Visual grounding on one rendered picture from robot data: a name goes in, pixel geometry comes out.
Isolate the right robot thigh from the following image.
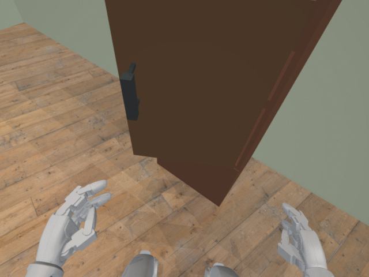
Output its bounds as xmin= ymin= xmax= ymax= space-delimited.
xmin=204 ymin=265 xmax=239 ymax=277

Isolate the cupboard door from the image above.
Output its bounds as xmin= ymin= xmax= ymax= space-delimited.
xmin=105 ymin=0 xmax=316 ymax=168

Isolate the robot left shin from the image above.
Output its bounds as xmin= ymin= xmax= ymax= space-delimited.
xmin=140 ymin=250 xmax=151 ymax=255

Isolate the right robot hand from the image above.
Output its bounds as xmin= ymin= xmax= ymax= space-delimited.
xmin=278 ymin=203 xmax=327 ymax=273

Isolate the left robot hand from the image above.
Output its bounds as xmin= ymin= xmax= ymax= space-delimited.
xmin=36 ymin=179 xmax=111 ymax=267

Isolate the handle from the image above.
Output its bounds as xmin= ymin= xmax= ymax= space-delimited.
xmin=120 ymin=63 xmax=140 ymax=121

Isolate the left robot forearm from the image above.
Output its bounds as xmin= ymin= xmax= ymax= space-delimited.
xmin=25 ymin=261 xmax=64 ymax=277

